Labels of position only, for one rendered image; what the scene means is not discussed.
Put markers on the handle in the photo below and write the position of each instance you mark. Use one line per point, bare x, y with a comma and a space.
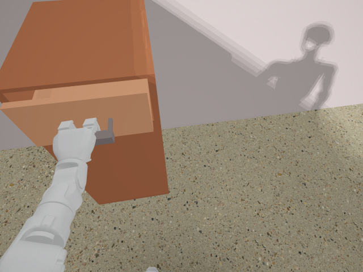
105, 136

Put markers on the cabinet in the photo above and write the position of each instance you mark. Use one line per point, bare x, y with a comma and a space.
78, 42

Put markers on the robot left forearm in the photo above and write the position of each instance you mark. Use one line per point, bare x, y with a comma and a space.
50, 224

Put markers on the drawer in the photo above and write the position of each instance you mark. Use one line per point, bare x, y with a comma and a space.
126, 102

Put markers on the left robot hand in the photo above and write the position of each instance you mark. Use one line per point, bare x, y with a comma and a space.
73, 143

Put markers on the robot left upper arm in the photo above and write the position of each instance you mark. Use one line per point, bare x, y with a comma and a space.
27, 256

